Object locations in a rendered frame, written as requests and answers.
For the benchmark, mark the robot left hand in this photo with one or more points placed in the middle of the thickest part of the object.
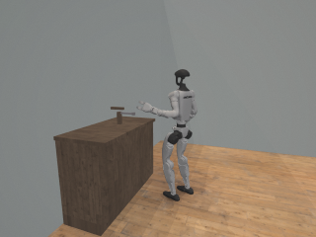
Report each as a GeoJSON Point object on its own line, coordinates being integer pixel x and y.
{"type": "Point", "coordinates": [146, 107]}

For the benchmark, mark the robot right upper arm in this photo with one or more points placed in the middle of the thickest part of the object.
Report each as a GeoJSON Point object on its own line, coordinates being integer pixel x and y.
{"type": "Point", "coordinates": [194, 108]}

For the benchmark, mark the robot right thigh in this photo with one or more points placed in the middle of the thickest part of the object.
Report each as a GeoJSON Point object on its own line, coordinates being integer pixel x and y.
{"type": "Point", "coordinates": [181, 147]}

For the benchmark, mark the robot left upper arm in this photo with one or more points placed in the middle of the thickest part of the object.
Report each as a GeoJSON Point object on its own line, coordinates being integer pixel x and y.
{"type": "Point", "coordinates": [173, 96]}

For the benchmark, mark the tap lever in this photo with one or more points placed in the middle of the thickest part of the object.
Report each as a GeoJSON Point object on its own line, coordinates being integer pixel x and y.
{"type": "Point", "coordinates": [123, 113]}

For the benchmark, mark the robot right forearm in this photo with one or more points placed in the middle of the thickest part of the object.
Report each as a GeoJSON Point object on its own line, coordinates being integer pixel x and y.
{"type": "Point", "coordinates": [191, 116]}

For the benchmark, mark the counter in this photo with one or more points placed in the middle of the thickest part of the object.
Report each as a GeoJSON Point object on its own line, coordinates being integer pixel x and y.
{"type": "Point", "coordinates": [101, 167]}

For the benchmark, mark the robot left forearm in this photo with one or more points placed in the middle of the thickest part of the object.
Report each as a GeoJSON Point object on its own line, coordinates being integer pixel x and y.
{"type": "Point", "coordinates": [165, 114]}

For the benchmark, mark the robot left foot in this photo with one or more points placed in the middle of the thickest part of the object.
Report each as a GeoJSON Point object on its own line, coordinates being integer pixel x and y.
{"type": "Point", "coordinates": [175, 197]}

